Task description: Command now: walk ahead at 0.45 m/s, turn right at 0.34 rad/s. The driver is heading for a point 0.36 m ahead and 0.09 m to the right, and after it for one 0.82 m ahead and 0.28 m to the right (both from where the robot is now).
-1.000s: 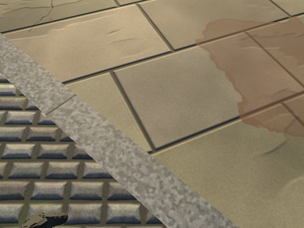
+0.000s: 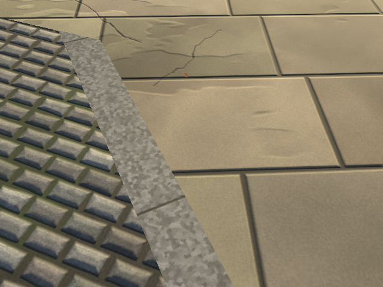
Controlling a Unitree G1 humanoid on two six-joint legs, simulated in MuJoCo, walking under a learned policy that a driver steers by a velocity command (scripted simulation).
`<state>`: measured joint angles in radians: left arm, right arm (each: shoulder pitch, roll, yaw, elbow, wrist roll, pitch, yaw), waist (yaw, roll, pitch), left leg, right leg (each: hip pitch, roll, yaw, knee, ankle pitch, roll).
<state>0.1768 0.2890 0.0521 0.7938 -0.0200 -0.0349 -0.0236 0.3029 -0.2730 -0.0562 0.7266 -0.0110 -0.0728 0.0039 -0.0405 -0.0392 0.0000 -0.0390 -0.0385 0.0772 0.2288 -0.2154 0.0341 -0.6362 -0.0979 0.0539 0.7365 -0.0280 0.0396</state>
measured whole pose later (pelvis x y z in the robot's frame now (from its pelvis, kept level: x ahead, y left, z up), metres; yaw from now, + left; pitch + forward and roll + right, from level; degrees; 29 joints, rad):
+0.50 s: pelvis +0.26 -0.10 +0.00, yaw -17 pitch +2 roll +1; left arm 0.34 0.28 0.06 0.74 -0.02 -0.05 0.01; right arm 0.07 -0.29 -0.05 0.67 -0.01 -0.10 0.01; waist 0.06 0.03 0.03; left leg -0.66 0.07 -0.09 0.67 -0.01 -0.06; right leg -0.12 0.10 0.13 0.33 -0.23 -0.08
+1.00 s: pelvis +0.54 -0.16 +0.00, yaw -26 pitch +1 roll +2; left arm 0.12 0.28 0.04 0.68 -0.01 -0.06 -0.01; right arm 0.37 -0.27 -0.05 0.85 0.01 -0.09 0.02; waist -0.09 -0.04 0.03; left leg -0.06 -0.06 0.02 0.24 -0.21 0.04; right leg -0.64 -0.09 0.05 0.70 -0.05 0.01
